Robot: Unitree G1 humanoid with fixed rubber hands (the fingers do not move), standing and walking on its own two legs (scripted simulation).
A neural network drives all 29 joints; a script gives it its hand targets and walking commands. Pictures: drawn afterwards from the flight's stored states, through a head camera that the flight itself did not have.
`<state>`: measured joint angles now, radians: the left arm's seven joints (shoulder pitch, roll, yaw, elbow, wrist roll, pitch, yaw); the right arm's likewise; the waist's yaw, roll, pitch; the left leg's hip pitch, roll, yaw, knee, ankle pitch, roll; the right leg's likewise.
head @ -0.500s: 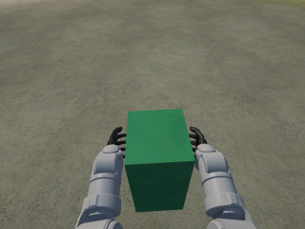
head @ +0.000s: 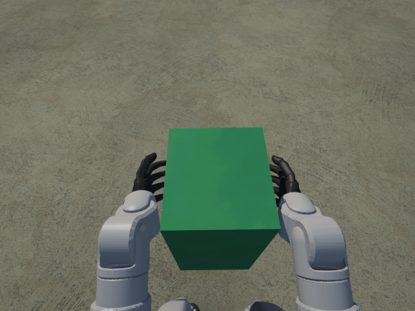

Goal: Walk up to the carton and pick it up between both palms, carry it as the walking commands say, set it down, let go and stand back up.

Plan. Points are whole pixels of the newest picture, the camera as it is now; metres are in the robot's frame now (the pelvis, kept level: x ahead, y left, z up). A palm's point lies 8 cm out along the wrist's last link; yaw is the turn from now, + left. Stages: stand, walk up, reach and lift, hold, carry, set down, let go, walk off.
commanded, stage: carry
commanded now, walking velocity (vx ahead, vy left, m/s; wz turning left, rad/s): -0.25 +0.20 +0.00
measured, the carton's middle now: (215, 209) +0.30 +0.02 +0.01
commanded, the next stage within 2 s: none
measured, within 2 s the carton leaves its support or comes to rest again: neither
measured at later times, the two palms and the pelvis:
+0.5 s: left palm out of the picture +0.11 +0.24 +0.09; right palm out of the picture +0.11 +0.00 +0.09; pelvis -0.16 +0.11 +0.00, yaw +0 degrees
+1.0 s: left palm out of the picture -0.07 +0.30 +0.12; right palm out of the picture -0.09 +0.05 +0.10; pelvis -0.36 +0.20 +0.01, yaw -1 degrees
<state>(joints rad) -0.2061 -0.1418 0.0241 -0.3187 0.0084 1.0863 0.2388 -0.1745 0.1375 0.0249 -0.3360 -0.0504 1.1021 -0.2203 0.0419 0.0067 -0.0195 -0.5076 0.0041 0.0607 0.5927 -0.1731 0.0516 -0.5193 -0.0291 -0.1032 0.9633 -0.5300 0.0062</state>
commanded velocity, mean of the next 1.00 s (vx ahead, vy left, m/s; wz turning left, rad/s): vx -0.25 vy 0.20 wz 0.00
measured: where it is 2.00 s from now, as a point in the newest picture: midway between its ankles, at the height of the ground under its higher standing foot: outside the picture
